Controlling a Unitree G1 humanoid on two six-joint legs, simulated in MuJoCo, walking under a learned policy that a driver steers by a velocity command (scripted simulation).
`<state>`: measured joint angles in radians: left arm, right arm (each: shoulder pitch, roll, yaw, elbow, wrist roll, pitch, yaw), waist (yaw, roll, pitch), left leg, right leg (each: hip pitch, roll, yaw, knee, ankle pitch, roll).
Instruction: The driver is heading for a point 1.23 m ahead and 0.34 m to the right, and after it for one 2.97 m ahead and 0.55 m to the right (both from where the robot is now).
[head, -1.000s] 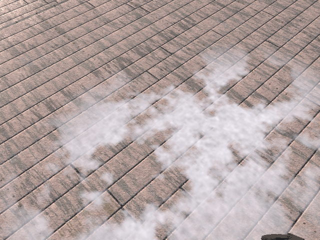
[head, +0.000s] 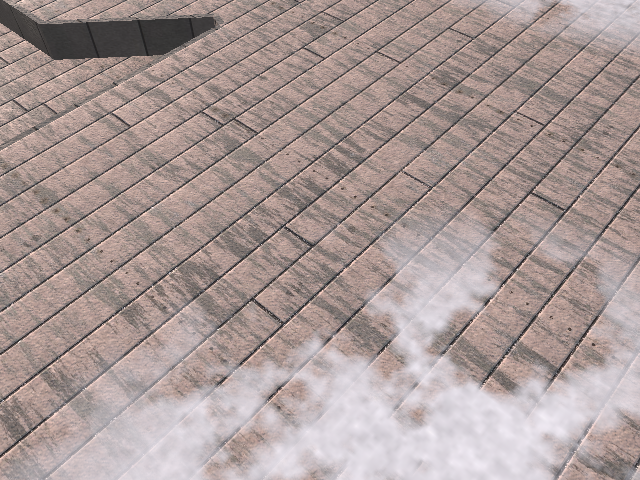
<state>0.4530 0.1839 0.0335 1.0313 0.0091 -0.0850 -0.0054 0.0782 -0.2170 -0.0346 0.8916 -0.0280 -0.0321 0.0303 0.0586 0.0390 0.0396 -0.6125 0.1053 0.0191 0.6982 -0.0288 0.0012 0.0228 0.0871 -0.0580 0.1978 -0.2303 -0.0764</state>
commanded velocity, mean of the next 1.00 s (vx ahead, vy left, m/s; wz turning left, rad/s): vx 0.50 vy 0.00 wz -0.46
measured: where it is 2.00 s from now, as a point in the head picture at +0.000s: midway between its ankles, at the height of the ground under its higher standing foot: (479, 327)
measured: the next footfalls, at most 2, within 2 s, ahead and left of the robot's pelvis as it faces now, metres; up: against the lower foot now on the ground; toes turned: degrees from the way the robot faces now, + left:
left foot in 0.14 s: +0.25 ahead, +0.12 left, +0.00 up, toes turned -2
right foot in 0.68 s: +0.45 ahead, -0.14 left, +0.00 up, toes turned -28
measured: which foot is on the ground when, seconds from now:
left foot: up 0.00-0.12, down 0.14-0.70, up 0.72-1.00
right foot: down 0.00-0.14, up 0.16-0.66, down 0.68-1.00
